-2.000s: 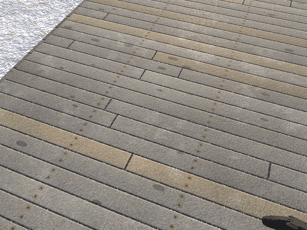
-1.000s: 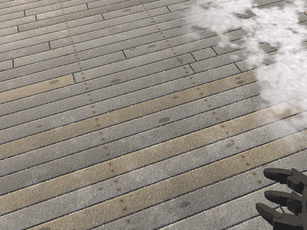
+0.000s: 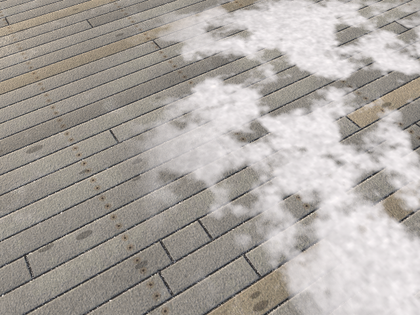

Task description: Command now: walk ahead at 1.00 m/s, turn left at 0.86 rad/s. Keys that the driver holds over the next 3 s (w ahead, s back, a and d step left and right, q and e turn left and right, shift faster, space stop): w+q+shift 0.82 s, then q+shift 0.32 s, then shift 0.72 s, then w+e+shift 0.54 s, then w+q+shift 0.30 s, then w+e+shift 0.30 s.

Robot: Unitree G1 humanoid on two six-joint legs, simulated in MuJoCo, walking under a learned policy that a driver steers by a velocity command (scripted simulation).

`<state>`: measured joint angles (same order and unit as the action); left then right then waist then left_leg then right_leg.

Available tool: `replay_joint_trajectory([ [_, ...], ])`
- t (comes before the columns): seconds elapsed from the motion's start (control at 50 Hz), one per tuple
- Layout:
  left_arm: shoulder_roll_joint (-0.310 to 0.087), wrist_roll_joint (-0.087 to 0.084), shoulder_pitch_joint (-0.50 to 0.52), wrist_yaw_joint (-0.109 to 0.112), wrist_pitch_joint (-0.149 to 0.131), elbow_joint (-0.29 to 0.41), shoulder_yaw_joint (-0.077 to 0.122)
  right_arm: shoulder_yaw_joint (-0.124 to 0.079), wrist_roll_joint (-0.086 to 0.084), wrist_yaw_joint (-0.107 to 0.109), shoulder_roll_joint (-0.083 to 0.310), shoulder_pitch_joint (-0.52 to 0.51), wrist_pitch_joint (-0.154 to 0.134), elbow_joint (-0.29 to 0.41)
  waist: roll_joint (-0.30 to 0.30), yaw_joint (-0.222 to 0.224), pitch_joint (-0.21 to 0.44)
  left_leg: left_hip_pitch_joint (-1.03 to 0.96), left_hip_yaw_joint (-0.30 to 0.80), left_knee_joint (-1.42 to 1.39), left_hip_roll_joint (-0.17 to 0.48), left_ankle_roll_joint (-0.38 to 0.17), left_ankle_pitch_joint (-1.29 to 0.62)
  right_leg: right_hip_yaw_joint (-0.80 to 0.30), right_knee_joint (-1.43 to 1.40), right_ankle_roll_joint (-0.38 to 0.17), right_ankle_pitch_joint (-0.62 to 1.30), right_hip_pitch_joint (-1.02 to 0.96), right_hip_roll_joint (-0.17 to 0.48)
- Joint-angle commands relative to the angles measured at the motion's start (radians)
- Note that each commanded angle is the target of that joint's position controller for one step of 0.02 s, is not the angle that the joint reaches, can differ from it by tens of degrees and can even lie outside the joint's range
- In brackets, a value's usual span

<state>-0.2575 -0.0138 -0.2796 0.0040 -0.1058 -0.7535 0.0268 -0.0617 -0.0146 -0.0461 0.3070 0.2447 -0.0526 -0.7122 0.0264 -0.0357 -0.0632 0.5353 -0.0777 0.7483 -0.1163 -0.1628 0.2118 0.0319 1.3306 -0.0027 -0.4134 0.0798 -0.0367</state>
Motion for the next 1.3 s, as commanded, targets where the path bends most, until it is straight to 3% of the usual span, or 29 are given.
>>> replay_joint_trajectory([
  [0.02,-0.105,-0.025,0.134,-0.021,-0.083,0.218,0.006,-0.035,0.01,0.004,0.115,0.222,-0.035,0.021,-0.092,-0.014,0.121,-0.654,0.883,-0.523,0.317,-0.202,0.44,-0.195,0.132,-0.081,0.029,0.717,0.017],
  [0.08,-0.116,0.022,0.087,-0.009,-0.055,0.191,0.017,-0.031,0.004,0.014,0.109,0.065,-0.043,0.078,-0.108,0.092,0.021,-0.326,0.675,-0.545,0.192,-0.199,0.171,-0.203,-0.056,-0.021,0.084,0.559,0.079],
  [0.16,-0.069,0.044,0.265,0.005,-0.031,0.258,-0.001,-0.024,-0.025,0.053,0.093,0.065,-0.032,0.07,-0.049,0.033,-0.057,-0.058,0.453,-0.544,0.081,-0.145,-0.009,-0.107,-0.487,0.065,0.279,0.414,0.076],
  [0.2,-0.036,0.029,0.354,0.001,-0.031,0.289,-0.005,-0.035,-0.029,0.063,0.116,0.097,-0.019,0.051,0.015,-0.029,-0.022,0.001,0.428,-0.527,0.05,-0.088,0.025,-0.068,-0.682,0.089,0.462,0.263,0.019],
  [0.28,-0.126,-0.026,0.35,0.001,-0.04,0.292,0.04,-0.042,-0.043,0.072,0.104,0.136,-0.013,0.025,0.087,-0.036,0.035,-0.23,0.544,-0.393,0.1,-0.032,0.099,-0.161,-0.847,0.096,0.481,0.215,0.018],
  [0.34,-0.209,-0.037,-0.048,0.01,-0.047,0.213,0.095,-0.029,0.0,0.054,0.07,0.061,-0.005,0.061,0.087,0.195,0.277,-0.235,0.478,0.086,0.082,0.055,-0.208,-0.172,-0.761,0.019,0.294,-0.198,0.098],
  [0.36,-0.266,-0.022,-0.248,0.015,-0.034,0.176,0.098,0.015,0.036,0.045,-0.068,0.106,-0.006,0.09,-0.166,0.212,0.431,-0.033,0.386,0.457,0.019,0.068,0.309,-0.425,-0.764,-0.013,0.02,-0.502,0.269],
  [0.38,-0.328,0.027,-0.195,-0.011,-0.036,0.165,0.103,0.034,-0.071,0.043,-0.072,0.269,-0.019,0.146,-0.654,0.073,0.483,0.296,0.297,0.734,0.02,0.09,0.354,-1.094,-1.044,-0.189,-0.45,-0.601,0.502],
  [0.4,-0.201,0.024,-0.097,-0.009,-0.028,0.209,0.085,0.021,-0.077,0.057,0.032,0.194,-0.006,0.1,-0.39,0.118,0.316,0.371,0.264,0.805,0.11,0.103,0.22,-1.029,-1.096,-0.177,-0.598,-0.475,0.449],
  [0.44,-0.151,0.026,-0.072,-0.001,-0.011,0.174,0.071,0.003,-0.012,0.051,0.084,-0.01,0.006,0.127,-0.033,0.144,0.115,0.323,0.201,0.745,0.168,0.105,0.11,-0.621,-1.06,-0.117,-0.141,-0.228,0.349],
  [0.46,-0.147,0.033,-0.068,-0.003,-0.011,0.148,0.07,0.001,0.001,0.041,0.072,-0.053,0.001,0.149,-0.035,0.128,0.063,0.287,0.214,0.667,0.206,0.105,0.084,-0.483,-1.043,-0.116,0.06,-0.136,0.316],
  [0.54,-0.069,0.006,-0.041,-0.01,-0.018,0.067,0.047,0.008,-0.041,0.019,0.02,-0.069,0.037,0.187,-0.11,0.064,0.006,0.313,0.192,0.615,0.276,0.099,0.068,-0.257,-1.104,-0.113,0.211,-0.041,0.282],
  [0.7,-0.179,0.028,-0.104,0.013,-0.013,-0.011,0.056,0.024,-0.025,-0.03,0.015,-0.299,0.007,0.246,-0.022,0.106,-0.118,0.283,0.016,0.174,0.21,0.081,-0.266,0.115,-1.188,-0.03,0.627,-0.061,0.232],
  [0.76,-0.263,0.029,-0.14,0.034,0.005,-0.025,0.069,-0.002,-0.03,-0.045,0.066,-0.292,-0.002,0.247,-0.123,0.051,-0.03,0.019,-0.132,0.06,0.068,0.036,-0.222,0.194,-1.033,0.014,1.366,-0.126,0.236],
  [0.8,-0.299,0.025,-0.098,0.055,0.026,0.004,0.079,-0.047,-0.038,-0.037,0.144,-0.04,0.017,0.179,-0.187,-0.097,0.101,-0.261,-0.134,0.097,-0.004,-0.017,-0.102,0.193,-0.69,-0.003,1.808,-0.102,0.278],
  [0.82,-0.314,0.017,-0.009,0.049,0.024,0.044,0.086,-0.083,-0.034,-0.024,0.206,0.235,0.023,0.115,-0.186,-0.24,0.182,-0.572,-0.029,-0.039,0.029,-0.077,-0.143,0.162,-0.4,-0.008,1.647,0.071,0.277],
  [0.84,-0.187,0.02,0.006,0.033,0.006,0.059,0.054,-0.085,-0.039,0.001,0.223,0.315,0.035,0.06,0.042,-0.217,0.162,-0.809,0.151,-0.133,0.122,-0.111,-0.253,0.142,0.008,0.013,0.446,0.328,0.102],
  [0.86,-0.063,0.019,-0.132,0.013,-0.037,0.139,0.008,-0.084,0.016,0.004,0.31,0.203,0.015,0.118,0.327,-0.014,0.328,-1.049,0.729,-0.203,0.333,-0.329,-0.233,-0.043,0.354,0.043,-0.203,0.698,-0.057],
  [0.88,-0.178,0.001,-0.006,0.004,-0.075,0.173,0.018,-0.082,0.025,0.009,0.242,0.208,0.002,0.151,0.15,-0.111,0.448,-1.045,0.922,-0.39,0.383,-0.324,-0.03,-0.206,0.314,-0.001,-0.113,0.761,-0.015],
  [0.9,-0.191,-0.024,0.085,0.005,-0.087,0.202,0.024,-0.074,0.023,0.008,0.22,0.16,-0.014,0.152,0.024,-0.064,0.26,-0.862,0.868,-0.444,0.366,-0.271,-0.094,-0.196,0.216,-0.018,-0.06,0.774,0.01],
  [0.92,-0.177,-0.001,0.102,0.015,-0.078,0.179,0.027,-0.059,0.005,-0.001,0.18,0.063,-0.024,0.155,-0.168,0.018,0.116,-0.631,0.73,-0.456,0.311,-0.202,-0.23,-0.176,0.106,-0.015,-0.008,0.694,0.054],
  [0.98,-0.207,0.026,0.024,0.013,-0.02,0.155,0.046,-0.05,0.007,0.018,0.141,-0.07,-0.025,0.174,-0.09,0.119,0.042,-0.265,0.505,-0.46,0.221,-0.177,-0.568,-0.17,-0.118,0.067,0.02,0.489,0.11],
  [1.04,-0.102,0.05,0.165,0.014,-0.003,0.202,0.018,-0.058,-0.01,0.066,0.16,-0.062,0.012,0.135,-0.062,0.087,0.045,-0.064,0.333,-0.382,0.057,-0.082,-0.701,-0.059,-0.48,0.096,0.209,0.345,0.013],
  [1.14,-0.124,0.008,0.267,-0.001,0.013,0.24,0.035,-0.062,-0.019,0.097,0.142,0.015,0.072,0.09,0.076,0.018,0.158,-0.131,0.471,-0.262,0.027,0.039,-0.283,-0.12,-0.821,0.098,0.509,0.168,-0.084],
  [1.2,-0.158,0.032,0.109,0.001,0.001,0.18,0.058,-0.04,-0.008,0.102,0.064,-0.004,0.068,0.099,0.093,0.084,0.234,-0.281,0.443,0.027,0.018,0.107,-0.182,-0.162,-0.934,0.049,0.68,0.047,0.03],
  [1.22,-0.184,0.049,0.072,0.006,-0.001,0.182,0.054,-0.011,0.014,0.096,-0.023,0.066,0.069,0.108,-0.103,0.056,0.335,-0.168,0.355,0.301,-0.046,0.144,0.328,-0.335,-0.864,-0.026,1.056,-0.167,0.233],
  [1.24,-0.185,0.079,0.061,0.002,0.009,0.198,0.046,-0.008,0.003,0.081,0.0,0.262,0.062,0.1,-0.322,-0.03,0.415,0.009,0.349,0.553,-0.113,0.193,0.6,-0.688,-0.859,-0.216,1.302,-0.326,0.46],
  [1.26,-0.208,0.048,0.102,-0.005,0.022,0.207,0.059,-0.023,0.0,0.068,0.107,0.368,0.065,0.065,-0.278,-0.054,0.472,0.058,0.368,0.73,-0.027,0.233,0.529,-0.82,-0.826,-0.331,1.11,-0.322,0.553],
  [1.3,-0.125,0.045,0.187,0.006,0.052,0.237,0.036,-0.043,-0.016,0.084,0.185,0.085,0.101,0.068,-0.077,0.033,0.315,0.113,0.257,0.736,0.055,0.257,0.31,-0.63,-0.948,-0.259,0.432,-0.105,0.367],
])
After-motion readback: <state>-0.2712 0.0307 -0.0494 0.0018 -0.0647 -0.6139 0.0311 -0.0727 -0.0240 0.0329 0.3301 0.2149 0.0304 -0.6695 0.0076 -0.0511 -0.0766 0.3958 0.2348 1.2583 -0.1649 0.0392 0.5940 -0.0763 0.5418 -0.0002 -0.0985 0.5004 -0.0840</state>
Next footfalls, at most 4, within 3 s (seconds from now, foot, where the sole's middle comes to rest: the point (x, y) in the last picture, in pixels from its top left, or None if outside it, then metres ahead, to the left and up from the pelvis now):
0.34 right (262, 285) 0.56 -0.14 -0.73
0.84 left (133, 228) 0.78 0.29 -0.73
1.22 right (95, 166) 1.06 0.46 -0.73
1.58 left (93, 218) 0.82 0.43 -0.73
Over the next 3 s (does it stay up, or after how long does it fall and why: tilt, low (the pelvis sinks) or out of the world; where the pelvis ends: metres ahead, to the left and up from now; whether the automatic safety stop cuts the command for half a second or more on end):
stays up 1.43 1.05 0.04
